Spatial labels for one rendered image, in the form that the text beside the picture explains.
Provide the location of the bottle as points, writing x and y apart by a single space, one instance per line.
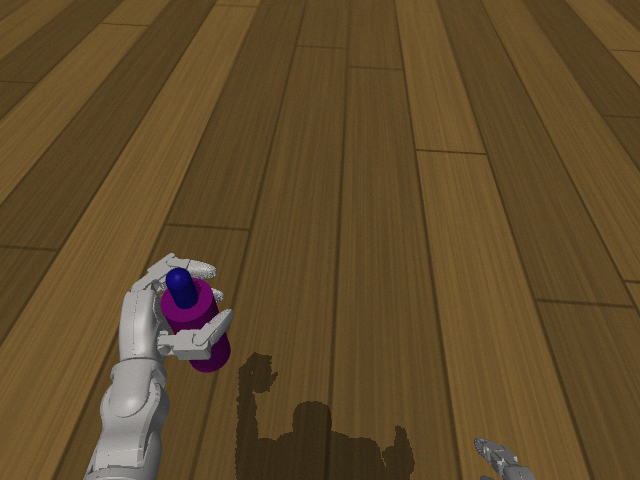
189 303

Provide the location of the right robot hand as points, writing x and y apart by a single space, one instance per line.
503 461

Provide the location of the left robot hand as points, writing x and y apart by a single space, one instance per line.
143 328

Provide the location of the left robot arm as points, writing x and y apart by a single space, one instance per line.
133 411

